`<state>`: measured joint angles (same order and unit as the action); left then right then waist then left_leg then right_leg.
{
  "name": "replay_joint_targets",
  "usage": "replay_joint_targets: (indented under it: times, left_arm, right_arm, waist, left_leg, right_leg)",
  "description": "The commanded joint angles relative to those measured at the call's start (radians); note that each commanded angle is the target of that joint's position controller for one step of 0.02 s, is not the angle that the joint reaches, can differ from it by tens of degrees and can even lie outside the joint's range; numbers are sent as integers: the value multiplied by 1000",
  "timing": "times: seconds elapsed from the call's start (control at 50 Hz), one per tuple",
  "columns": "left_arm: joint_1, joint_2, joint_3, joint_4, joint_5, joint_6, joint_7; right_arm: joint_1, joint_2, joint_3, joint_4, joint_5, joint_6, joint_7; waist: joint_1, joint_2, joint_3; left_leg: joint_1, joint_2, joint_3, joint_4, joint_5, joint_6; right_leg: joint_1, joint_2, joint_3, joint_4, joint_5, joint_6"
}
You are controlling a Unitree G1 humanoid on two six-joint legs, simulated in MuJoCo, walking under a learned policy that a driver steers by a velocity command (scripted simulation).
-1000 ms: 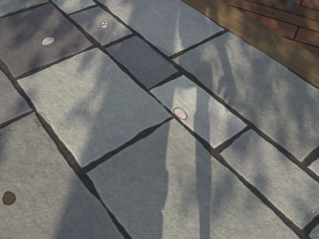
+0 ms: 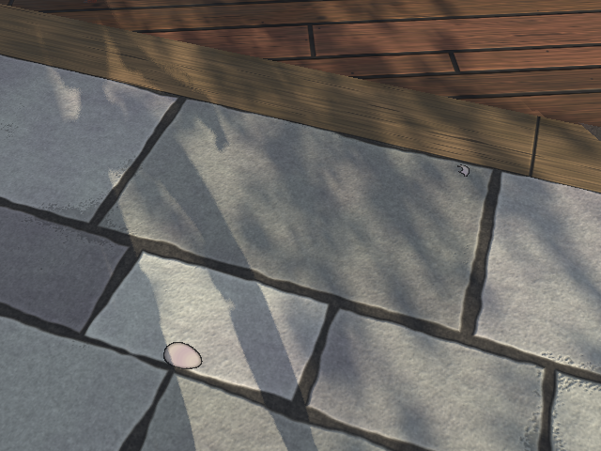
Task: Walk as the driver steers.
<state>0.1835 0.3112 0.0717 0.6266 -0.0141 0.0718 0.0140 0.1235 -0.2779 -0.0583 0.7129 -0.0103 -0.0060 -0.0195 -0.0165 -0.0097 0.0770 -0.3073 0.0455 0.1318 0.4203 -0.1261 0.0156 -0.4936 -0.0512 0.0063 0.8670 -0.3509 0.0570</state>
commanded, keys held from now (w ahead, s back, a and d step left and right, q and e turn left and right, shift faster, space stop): e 0.28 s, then no key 0.72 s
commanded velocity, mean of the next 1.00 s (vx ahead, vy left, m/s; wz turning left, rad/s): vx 0.01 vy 0.00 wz -0.30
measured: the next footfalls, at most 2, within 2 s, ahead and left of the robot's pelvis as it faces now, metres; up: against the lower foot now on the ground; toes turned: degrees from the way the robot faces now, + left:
right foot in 0.08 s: +0.07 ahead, -0.13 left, +0.00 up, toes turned -8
left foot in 0.54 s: +0.10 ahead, +0.10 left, +0.00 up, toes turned -16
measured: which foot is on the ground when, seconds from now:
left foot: down 0.00-0.08, up 0.10-0.52, down 0.54-1.00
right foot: up 0.00-0.06, down 0.08-1.00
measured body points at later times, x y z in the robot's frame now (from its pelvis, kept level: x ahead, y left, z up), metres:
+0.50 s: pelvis +0.03 -0.03 +0.00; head +0.05 -0.04 +0.45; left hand +0.26 +0.20 -0.08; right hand +0.12 -0.33 -0.11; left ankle +0.06 +0.11 -0.72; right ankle +0.03 -0.12 -0.74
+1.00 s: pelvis +0.04 -0.01 +0.00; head +0.05 -0.01 +0.45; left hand +0.23 +0.21 -0.11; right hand +0.11 -0.28 -0.11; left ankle +0.06 +0.11 -0.74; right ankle +0.03 -0.13 -0.74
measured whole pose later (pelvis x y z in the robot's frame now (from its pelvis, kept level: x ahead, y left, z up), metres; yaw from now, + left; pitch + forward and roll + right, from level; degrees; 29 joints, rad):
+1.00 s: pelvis +0.04 -0.01 +0.00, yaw -15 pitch -1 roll +0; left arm 0.23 0.24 0.05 0.71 0.01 0.02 0.02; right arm 0.17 -0.24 -0.02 0.76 -0.01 -0.02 0.00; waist 0.00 0.01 0.03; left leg -0.20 -0.01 -0.01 0.52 -0.30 0.01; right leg -0.25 0.06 0.13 0.54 -0.26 0.00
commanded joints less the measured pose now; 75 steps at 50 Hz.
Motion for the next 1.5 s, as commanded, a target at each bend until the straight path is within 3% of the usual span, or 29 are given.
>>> replay_joint_targets:
  times: [0.02,0.06,0.08,0.1,0.12,0.14,0.16,0.18,0.2,0.22,0.26,0.34,0.46,0.5,0.52,0.54,0.56,0.58,0.6,0.62,0.66,0.7,0.86,1.24,1.5]
  left_arm:
    - [41,87,28,-74,1,-3,-15]
    - [79,86,36,-64,4,-6,-22]
    - [112,107,48,-52,8,-7,-17]
    - [138,197,72,-60,8,-12,-2]
    - [113,294,85,-98,27,-21,5]
    - [124,245,74,-98,48,-45,-1]
    - [81,219,61,-93,46,-62,-2]
    - [20,190,56,-100,25,-67,1]
    - [-19,162,45,-107,9,-65,6]
    - [-32,150,36,-112,9,-61,11]
    - [-22,143,32,-114,17,-55,19]
    - [1,145,33,-105,15,-48,27]
    - [-5,141,25,-87,22,-38,8]
    - [-32,121,15,-80,13,-37,5]
    - [-42,105,8,-75,6,-38,6]
    - [-11,84,2,-66,12,-44,7]
    - [35,58,-5,-62,34,-53,6]
    - [50,54,-2,-64,31,-58,5]
    - [29,86,3,-51,43,-59,8]
    - [-11,91,8,-53,41,-58,8]
    - [-35,74,6,-55,42,-45,8]
    - [-18,62,5,-40,32,-45,1]
    - [6,44,6,-3,30,-62,5]
    - [32,23,4,60,26,-61,28]
    - [41,19,6,160,22,-60,38]
  right_arm:
    - [-58,-179,-50,-65,15,-8,1]
    - [-62,-178,-52,-51,33,-1,1]
    - [-18,-148,-46,-30,32,3,1]
    - [22,-93,-33,-24,9,8,7]
    - [-39,-90,-26,-89,-18,6,0]
    - [-113,-131,-41,-96,-9,3,-7]
    - [-95,-139,-47,-90,9,6,-9]
    - [-59,-143,-54,-62,7,9,-16]
    - [-48,-153,-58,-52,-4,12,-22]
    - [-39,-148,-59,-48,-8,11,-21]
    - [-24,-128,-54,-44,2,7,-14]
    - [-52,-94,-34,-46,11,6,-5]
    - [-48,-103,-29,-51,21,1,13]
    - [-14,-89,-25,-42,20,-6,21]
    - [16,-77,-21,-31,13,-13,25]
    - [30,-101,-22,-32,-3,-17,25]
    - [42,-172,-33,-45,-21,-17,20]
    - [-13,-164,-28,-30,-25,-16,22]
    - [-67,-94,-9,-53,-17,-21,23]
    - [-62,-87,-7,-48,-13,-25,24]
    - [-34,-109,-9,-39,-6,-34,23]
    - [-17,-104,-3,-37,-8,-36,20]
    - [20,-79,9,-33,-3,-26,16]
    - [60,-66,20,51,3,-31,13]
    - [91,-69,24,138,5,-33,8]
  waist:
    - [21,162,-176]
    - [51,143,-174]
    - [54,97,-170]
    - [34,-135,-143]
    - [39,-325,-118]
    - [95,-203,-159]
    - [57,-170,-145]
    - [25,-116,-138]
    - [14,-116,-140]
    - [5,-125,-152]
    - [1,-113,-183]
    - [31,-123,-192]
    - [54,-144,-163]
    - [25,-131,-161]
    - [-1,-117,-160]
    - [7,-79,-170]
    - [45,73,-195]
    - [94,219,-155]
    - [77,190,-139]
    - [57,179,-132]
    - [36,157,-116]
    - [33,107,-97]
    - [8,-9,-102]
    - [14,8,-84]
    - [10,8,-64]
  left_leg:
    - [100,276,-164,-123,111,200]
    - [79,256,-121,-46,43,143]
    - [23,220,-78,39,-38,83]
    - [-148,112,32,292,-239,-20]
    - [-396,-39,-11,535,-536,-89]
    - [-397,-35,-160,694,-533,-79]
    - [-399,-19,-191,729,-440,-62]
    - [-396,-6,-198,716,-353,-61]
    - [-388,-5,-199,706,-300,-69]
    - [-343,-18,-190,729,-265,-79]
    - [-309,-38,-187,713,-222,-93]
    - [-264,-37,-190,495,-200,-107]
    - [-94,-38,-173,293,-263,-84]
    - [-12,-41,-164,135,-190,-66]
    - [73,-42,-156,-15,-55,-49]
    - [167,11,-201,-59,74,-25]
    - [242,157,-330,-51,282,32]
    - [131,222,-410,-61,248,142]
    - [83,203,-400,-85,148,158]
    - [90,152,-363,-78,59,119]
    - [69,106,-321,-72,-53,67]
    - [63,68,-270,-53,-94,36]
    - [95,20,-216,11,-72,23]
    - [72,0,-203,-4,-64,13]
    - [75,-2,-208,-37,-72,23]
  right_leg:
    - [138,0,-31,-109,30,-39]
    - [239,33,-67,-284,119,-82]
    - [325,47,-43,-364,178,-114]
    - [428,-120,217,-500,393,-190]
    - [429,-332,547,-544,509,-388]
    - [381,-315,530,-563,457,-423]
    - [361,-265,442,-557,409,-371]
    - [355,-210,377,-544,361,-311]
    - [348,-186,346,-533,386,-282]
    - [322,-163,322,-524,453,-278]
    - [333,-140,305,-510,508,-284]
    - [388,-132,314,-486,469,-282]
    - [321,-142,389,-465,445,-299]
    - [311,-119,393,-437,454,-278]
    - [283,-93,380,-424,424,-246]
    - [236,-60,361,-409,333,-195]
    - [171,28,272,-293,159,-133]
    - [168,95,159,-310,-11,-83]
    - [226,67,148,-325,11,-53]
    - [238,68,144,-347,82,-53]
    - [268,58,153,-369,172,-60]
    - [270,54,163,-381,203,-80]
    - [262,38,191,-404,263,-84]
    - [315,39,183,-401,308,-76]
    - [332,44,169,-420,314,-59]
Over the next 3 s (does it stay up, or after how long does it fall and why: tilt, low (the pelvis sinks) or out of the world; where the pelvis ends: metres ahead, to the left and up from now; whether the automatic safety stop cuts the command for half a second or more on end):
stays up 0.10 -0.04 0.00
